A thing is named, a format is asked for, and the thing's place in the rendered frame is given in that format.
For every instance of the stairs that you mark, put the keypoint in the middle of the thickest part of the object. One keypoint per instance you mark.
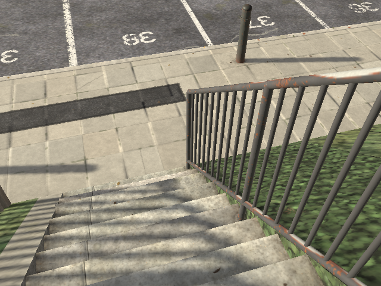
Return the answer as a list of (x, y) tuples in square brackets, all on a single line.
[(168, 228)]

